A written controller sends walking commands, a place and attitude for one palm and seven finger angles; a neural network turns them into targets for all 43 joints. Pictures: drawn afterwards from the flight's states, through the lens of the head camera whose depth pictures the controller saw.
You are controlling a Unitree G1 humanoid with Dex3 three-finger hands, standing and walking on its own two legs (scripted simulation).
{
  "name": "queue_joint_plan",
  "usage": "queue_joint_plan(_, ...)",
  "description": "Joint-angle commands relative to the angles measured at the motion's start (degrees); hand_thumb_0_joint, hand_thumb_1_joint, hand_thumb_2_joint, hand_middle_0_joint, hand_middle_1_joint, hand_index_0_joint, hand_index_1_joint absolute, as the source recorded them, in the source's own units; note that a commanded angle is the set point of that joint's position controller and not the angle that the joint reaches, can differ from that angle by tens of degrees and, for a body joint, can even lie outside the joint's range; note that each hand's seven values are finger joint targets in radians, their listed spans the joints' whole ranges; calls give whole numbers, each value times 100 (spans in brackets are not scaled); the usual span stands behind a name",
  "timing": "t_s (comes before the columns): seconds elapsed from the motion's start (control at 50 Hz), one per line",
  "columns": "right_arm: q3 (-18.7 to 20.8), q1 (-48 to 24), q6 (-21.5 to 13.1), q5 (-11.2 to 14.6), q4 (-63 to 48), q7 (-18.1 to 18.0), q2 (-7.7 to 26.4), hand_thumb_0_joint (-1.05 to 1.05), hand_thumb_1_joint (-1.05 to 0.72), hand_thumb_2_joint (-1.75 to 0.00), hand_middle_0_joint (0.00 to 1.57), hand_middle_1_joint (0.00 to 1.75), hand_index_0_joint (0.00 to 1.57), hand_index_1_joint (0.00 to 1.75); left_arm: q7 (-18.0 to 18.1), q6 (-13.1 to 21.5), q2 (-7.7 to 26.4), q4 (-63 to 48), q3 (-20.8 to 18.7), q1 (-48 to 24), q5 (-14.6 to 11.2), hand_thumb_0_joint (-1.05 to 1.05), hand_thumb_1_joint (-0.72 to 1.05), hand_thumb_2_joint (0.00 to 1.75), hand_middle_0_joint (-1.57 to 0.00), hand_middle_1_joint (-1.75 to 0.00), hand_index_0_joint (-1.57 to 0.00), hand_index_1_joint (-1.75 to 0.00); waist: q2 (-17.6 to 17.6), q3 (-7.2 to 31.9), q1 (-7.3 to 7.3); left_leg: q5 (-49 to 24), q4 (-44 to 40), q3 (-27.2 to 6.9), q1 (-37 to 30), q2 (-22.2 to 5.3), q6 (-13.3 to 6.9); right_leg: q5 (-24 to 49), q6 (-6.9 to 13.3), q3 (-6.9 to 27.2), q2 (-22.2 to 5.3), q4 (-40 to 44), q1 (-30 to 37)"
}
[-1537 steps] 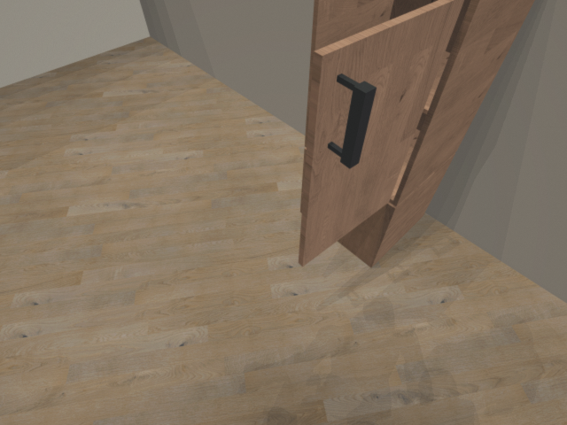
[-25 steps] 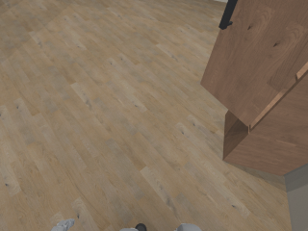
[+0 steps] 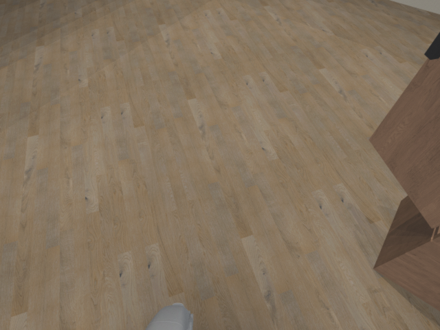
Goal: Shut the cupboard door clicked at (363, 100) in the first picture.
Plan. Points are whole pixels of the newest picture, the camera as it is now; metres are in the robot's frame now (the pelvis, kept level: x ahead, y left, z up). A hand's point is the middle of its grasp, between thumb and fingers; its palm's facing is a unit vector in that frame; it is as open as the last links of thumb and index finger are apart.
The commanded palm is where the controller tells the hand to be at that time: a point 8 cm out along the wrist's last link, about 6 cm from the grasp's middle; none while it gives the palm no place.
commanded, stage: walk to a spot facing it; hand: left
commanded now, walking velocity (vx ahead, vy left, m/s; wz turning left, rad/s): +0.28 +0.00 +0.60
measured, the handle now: out of the picture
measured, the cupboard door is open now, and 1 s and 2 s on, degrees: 50 50 50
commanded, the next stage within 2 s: turn to face it in 0.98 s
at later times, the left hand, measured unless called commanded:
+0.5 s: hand (110, 304) +0.17 +0.24 -0.16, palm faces +0.28 -0.93 -0.26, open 7.4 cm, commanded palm none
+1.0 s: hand (92, 310) +0.16 +0.29 -0.19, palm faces +0.59 -0.78 -0.21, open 7.4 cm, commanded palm none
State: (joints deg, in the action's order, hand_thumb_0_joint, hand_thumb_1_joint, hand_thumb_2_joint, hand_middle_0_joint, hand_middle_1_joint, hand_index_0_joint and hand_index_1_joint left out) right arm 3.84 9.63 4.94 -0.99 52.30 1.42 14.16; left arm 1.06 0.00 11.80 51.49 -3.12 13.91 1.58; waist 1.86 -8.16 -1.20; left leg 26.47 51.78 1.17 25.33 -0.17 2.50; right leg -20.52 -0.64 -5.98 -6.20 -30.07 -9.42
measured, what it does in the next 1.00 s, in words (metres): walks ahead, turning left: left foot, then right foot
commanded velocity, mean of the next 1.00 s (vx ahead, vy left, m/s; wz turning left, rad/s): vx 0.32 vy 0.00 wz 0.50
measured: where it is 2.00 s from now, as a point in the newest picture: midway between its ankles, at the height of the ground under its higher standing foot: (175, 251)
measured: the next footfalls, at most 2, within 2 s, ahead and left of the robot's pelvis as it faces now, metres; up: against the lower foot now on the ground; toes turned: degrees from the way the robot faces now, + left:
left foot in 0.10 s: +0.04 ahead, +0.15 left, +0.00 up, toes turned +8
right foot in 0.46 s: +0.24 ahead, -0.08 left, +0.00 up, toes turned +11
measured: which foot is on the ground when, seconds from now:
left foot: up 0.00-0.08, down 0.10-0.46, up 0.48-0.86, down 0.88-1.00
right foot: down 0.00-0.10, up 0.12-0.44, down 0.46-0.86, up 0.88-1.00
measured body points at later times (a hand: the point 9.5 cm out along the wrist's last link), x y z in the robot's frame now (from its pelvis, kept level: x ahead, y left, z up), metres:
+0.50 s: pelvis +0.12 +0.01 -0.02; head +0.16 +0.00 +0.43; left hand +0.16 +0.29 -0.14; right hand +0.19 -0.23 -0.17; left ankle +0.00 +0.13 -0.71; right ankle +0.20 -0.09 -0.74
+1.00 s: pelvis +0.27 +0.12 -0.02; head +0.31 +0.16 +0.43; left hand +0.13 +0.33 -0.18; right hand +0.52 -0.03 -0.14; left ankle +0.28 +0.22 -0.74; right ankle +0.30 -0.05 -0.66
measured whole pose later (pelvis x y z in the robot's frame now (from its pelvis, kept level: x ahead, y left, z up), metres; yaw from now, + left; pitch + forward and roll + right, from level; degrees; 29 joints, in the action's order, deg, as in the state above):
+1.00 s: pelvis +0.27 +0.12 -0.02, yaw +34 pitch +0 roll +0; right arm 2.5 7.7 -2.0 -2.1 49.9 0.4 12.6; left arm -0.8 -0.3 13.1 56.6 -5.2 16.7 1.7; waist 2.2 -6.4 1.1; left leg 15.3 38.0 4.4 23.6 0.8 -3.8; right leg -24.7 -1.9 -3.6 -8.3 -68.2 -25.2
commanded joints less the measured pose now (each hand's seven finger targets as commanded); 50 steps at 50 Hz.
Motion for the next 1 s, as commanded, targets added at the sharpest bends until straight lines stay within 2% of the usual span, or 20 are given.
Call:
queue_joint_plan(0.0, 9, -466, -314, 51, -641, 18, 249, 0, -90, -90, 20, 30, 20, 30, 80, 75, 1325, -212, -398, 606, 42, 0, 90, 90, -20, -30, -20, -30, 1224, 905, 317, -8, -1111, 442, -119, 102, -141, 3744, 619, 649, -1330, 316, 950)
queue_joint_plan(0.04, 50, 71, -400, 9, -491, 7, 381, 0, -90, -90, 20, 30, 20, 30, 6, 91, 1345, -209, -414, 474, -4, 0, 90, 90, -20, -30, -20, -30, 910, 1084, 6, -581, -2292, 609, -1483, 251, -264, 2745, 335, 210, -1127, -326, 227)
queue_joint_plan(0.06, 145, 576, -456, -29, -354, -18, 804, 0, -90, -90, 20, 30, 20, 30, -38, 77, 1162, -271, -372, 481, -55, 0, 90, 90, -20, -30, -20, -30, -120, 1333, -289, -790, -2870, -219, -2773, -343, -550, 1758, 45, -221, -845, -1511, -876)
queue_joint_plan(0.08, 360, 1200, -474, -116, -255, -63, 1576, 0, -90, -90, 20, 30, 20, 30, -125, 73, 713, -612, -270, 205, -66, 0, 90, 90, -20, -30, -20, -30, -2131, 1410, -633, -1536, -3154, -2907, -3691, -2137, -1481, -1650, -358, -534, 53, -3195, -2894)
queue_joint_plan(0.1, 379, 1638, -444, -87, -82, -125, 1637, 0, -90, -90, 20, 30, 20, 30, -122, 41, 754, -948, -224, -529, 4, 0, 90, 90, -20, -30, -20, -30, -1364, 1161, -815, -1217, -3443, -3250, -3287, -2539, -1931, -1798, -232, 200, -56, -3669, -3437)
queue_joint_plan(0.14, 234, 1145, -540, -98, -287, -187, 1215, 0, -90, -90, 20, 30, 20, 30, -121, 72, 764, -867, -269, -772, 35, 0, 90, 90, -20, -30, -20, -30, -1344, 704, -537, 360, -3665, -2865, -2128, -1891, -1566, -964, -176, 610, -188, -3690, -3244)
queue_joint_plan(0.2, 138, 604, -668, -85, -430, -231, 966, 0, -90, -90, 20, 30, 20, 30, -247, 60, 706, -588, -297, -472, 35, 0, 90, 90, -20, -30, -20, -30, -1069, 478, -158, -506, -3789, -2091, -1738, -1337, -1363, -43, -279, 574, -97, -3252, -2962)
queue_joint_plan(0.38, 157, 445, -665, -67, -294, -189, 906, 0, -90, -90, 20, 30, 20, 30, -325, 162, 626, -501, -277, -40, 33, 0, 90, 90, -20, -30, -20, -30, -855, 522, 247, -335, -3201, -1577, -508, -853, -1191, 817, -340, 10, 575, -504, -430)
queue_joint_plan(0.4, 143, 357, -668, -36, -296, -184, 789, 0, -90, -90, 20, 30, 20, 30, -296, 216, 771, -350, -347, 478, 43, 0, 90, 90, -20, -30, -20, -30, -524, 635, 500, -209, -2560, -1383, 68, -583, -1031, 697, -259, 170, 527, -87, 530)
queue_joint_plan(0.42, 84, 363, -695, 37, -373, -155, 496, 0, -90, -90, 20, 30, 20, 30, -229, 310, 1235, -186, -469, 1255, 94, 0, 90, 90, -20, -30, -20, -30, 688, 958, 862, 183, -986, -801, 1035, 39, -737, -671, 38, 1388, -454, 785, 1722)
queue_joint_plan(0.44, 20, 415, -725, 78, -553, -127, 108, 0, -90, -90, 20, 30, 20, 30, -131, 321, 1769, -146, -573, 1708, 115, 0, 90, 90, -20, -30, -20, -30, 2236, 1333, 1025, 1150, 1071, -318, 1732, 650, -526, -1973, 653, 3930, -2133, 1970, 2001)
queue_joint_plan(0.46, 95, 375, -698, -37, -517, -100, 405, 0, -90, -90, 20, 30, 20, 30, -67, 304, 1586, -204, -507, 1350, 63, 0, 90, 90, -20, -30, -20, -30, 1597, 999, 754, 765, 2091, -712, 1887, 173, -552, -2882, 910, 4242, -2256, 2269, 1254)
queue_joint_plan(0.56, 64, 405, -559, -53, -133, 63, 14, 0, -90, -90, 20, 30, 20, 30, -19, 465, 589, -257, -280, 178, 65, 0, 90, 90, -20, -30, -20, -30, 732, 680, 42, -1006, 1875, -376, 1246, -459, -305, 275, 561, 886, -1371, 1898, -19)
queue_joint_plan(0.68, -27, -348, -562, -36, -391, 179, -270, 0, -90, -90, 20, 30, 20, 30, -31, 517, 686, 168, -302, 755, 47, 0, 90, 90, -20, -30, -20, -30, 520, 550, 251, -1077, -139, 265, 1251, -402, -282, 2380, 542, -268, -1395, 1585, 844)
queue_joint_plan(0.76, -28, -479, -650, -22, -526, 216, -94, 0, -90, -90, 20, 30, 20, 30, -39, 469, 918, 196, -331, 743, 43, 0, 90, 90, -20, -30, -20, -30, 699, 627, 250, -900, -1178, 542, 494, -232, -487, 2838, 523, -450, -1594, 1154, 1024)
queue_joint_plan(0.82, 129, 934, -689, -81, -160, 114, 446, 0, -90, -90, 20, 30, 20, 30, -84, 404, 1065, 123, -338, 513, -42, 0, 90, 90, -20, -30, -20, -30, 93, 1282, -551, -1252, -1972, 765, -2191, 186, -682, 3119, 202, -1098, -1206, -1035, -104)
queue_joint_plan(0.84, 322, 1680, -702, -149, -55, 38, 1195, 0, -90, -90, 20, 30, 20, 30, -157, 355, 726, -57, -304, 568, -52, 0, 90, 90, -20, -30, -20, -30, -1460, 1796, -865, -1041, -2421, -1407, -3498, -1128, -1234, 918, -138, -1189, -496, -3008, -1684)
queue_joint_plan(0.86, 410, 2119, -681, -114, 21, -71, 1657, 0, -90, -90, 20, 30, 20, 30, -186, 329, 599, -468, -203, 126, -65, 0, 90, 90, -20, -30, -20, -30, -1810, 1929, -992, -1667, -3284, -3505, -4008, -2293, -1892, -1479, -228, -400, 129, -4333, -3134)
queue_joint_plan(0.88, 398, 1915, -642, -81, 11, -121, 1732, 0, -90, -90, 20, 30, 20, 30, -144, 334, 630, -655, -226, -226, -48, 0, 90, 90, -20, -30, -20, -30, -743, 1602, -841, -806, -3474, -3588, -3205, -2580, -1989, -1320, -102, 270, -40, -4633, -3304)
queue_joint_plan(0.98, 54, 443, -809, -88, -319, -245, 674, 0, -90, -90, 20, 30, 20, 30, -222, 133, 375, -65, -226, 380, 74, 0, 90, 90, -20, -30, -20, -30, -828, 871, 22, -411, -3835, -1685, -982, -1351, -1336, 196, -162, 484, -247, -3520, -2391)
